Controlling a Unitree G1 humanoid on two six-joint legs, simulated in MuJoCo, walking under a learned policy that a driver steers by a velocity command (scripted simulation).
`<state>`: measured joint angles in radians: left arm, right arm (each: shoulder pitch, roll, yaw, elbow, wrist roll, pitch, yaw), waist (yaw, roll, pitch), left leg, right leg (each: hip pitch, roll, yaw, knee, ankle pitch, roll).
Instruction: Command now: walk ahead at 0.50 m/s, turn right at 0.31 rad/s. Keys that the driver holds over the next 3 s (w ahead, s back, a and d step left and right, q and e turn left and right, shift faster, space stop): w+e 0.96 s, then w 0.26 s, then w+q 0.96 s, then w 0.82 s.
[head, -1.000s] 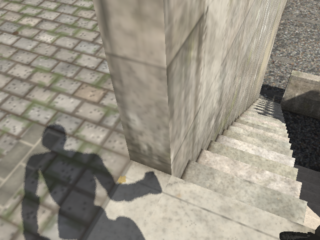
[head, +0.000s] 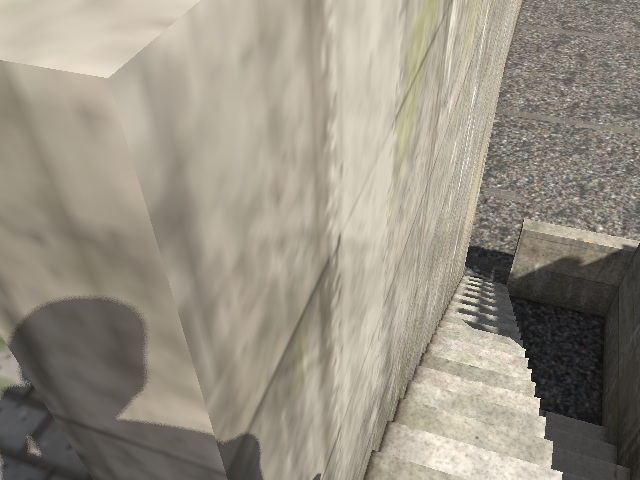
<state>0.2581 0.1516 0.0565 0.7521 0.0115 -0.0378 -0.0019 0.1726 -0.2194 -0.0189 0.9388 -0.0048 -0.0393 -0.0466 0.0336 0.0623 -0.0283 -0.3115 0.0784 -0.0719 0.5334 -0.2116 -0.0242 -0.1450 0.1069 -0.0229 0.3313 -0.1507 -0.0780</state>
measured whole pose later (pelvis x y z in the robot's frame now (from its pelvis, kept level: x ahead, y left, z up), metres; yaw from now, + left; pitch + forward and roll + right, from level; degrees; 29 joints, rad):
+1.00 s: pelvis +0.14 -0.12 -0.04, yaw -32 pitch +0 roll +0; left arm 0.19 0.30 0.08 0.58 -0.02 0.05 0.03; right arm 0.42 -0.29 -0.04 0.80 0.01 -0.05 -0.01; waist -0.08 -0.03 -0.05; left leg -0.24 0.05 0.03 0.82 -0.57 0.00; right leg -0.62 0.09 0.12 1.29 -0.31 -0.07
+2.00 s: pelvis +0.43 -0.10 -0.47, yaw -24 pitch -9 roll -4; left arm -0.04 0.09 0.00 0.77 0.07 0.17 0.03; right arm 0.66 -0.11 -0.03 1.12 0.06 -0.02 -0.03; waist -0.23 0.05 0.13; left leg -0.57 -0.08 -0.10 0.79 -0.08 -0.09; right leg -0.72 0.21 -0.10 2.27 -0.84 0.00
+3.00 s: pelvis +0.55 -0.34 -0.45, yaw -10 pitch -2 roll -4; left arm 0.54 0.25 0.02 1.02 -0.01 0.00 0.06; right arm 0.05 -0.33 -0.02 0.65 0.00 0.08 -0.02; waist 0.12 -0.03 -0.02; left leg -0.62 -0.04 -0.17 0.94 0.10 -0.13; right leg -0.14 0.06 0.10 0.71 -0.55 0.02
